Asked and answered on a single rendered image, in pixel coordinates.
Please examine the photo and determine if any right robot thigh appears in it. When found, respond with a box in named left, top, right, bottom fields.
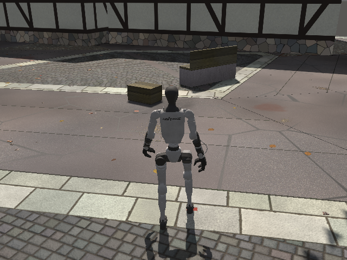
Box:
left=181, top=150, right=192, bottom=180

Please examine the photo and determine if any left robot upper arm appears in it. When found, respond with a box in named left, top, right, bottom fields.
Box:
left=146, top=109, right=161, bottom=139

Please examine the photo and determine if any robot left hand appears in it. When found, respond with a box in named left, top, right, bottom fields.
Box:
left=143, top=147, right=155, bottom=158

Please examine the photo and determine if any robot right hand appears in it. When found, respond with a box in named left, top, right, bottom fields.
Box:
left=194, top=157, right=207, bottom=172

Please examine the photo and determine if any robot left forearm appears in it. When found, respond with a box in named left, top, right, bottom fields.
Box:
left=143, top=131, right=152, bottom=150

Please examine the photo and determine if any robot right forearm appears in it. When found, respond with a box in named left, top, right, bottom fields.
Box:
left=192, top=132, right=205, bottom=159

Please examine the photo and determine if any left robot shin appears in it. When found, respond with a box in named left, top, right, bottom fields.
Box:
left=158, top=185, right=166, bottom=222

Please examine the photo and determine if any right robot upper arm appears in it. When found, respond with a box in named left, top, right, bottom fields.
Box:
left=183, top=109, right=197, bottom=140

